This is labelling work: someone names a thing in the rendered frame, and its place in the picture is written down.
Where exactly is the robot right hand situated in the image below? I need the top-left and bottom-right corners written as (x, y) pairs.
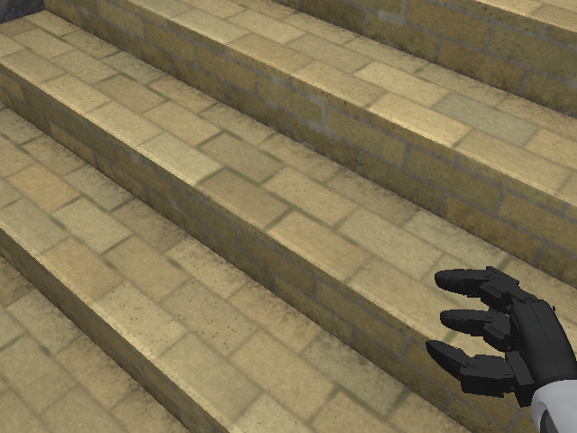
top-left (426, 266), bottom-right (577, 408)

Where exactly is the right robot forearm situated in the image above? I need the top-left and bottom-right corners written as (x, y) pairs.
top-left (531, 380), bottom-right (577, 433)

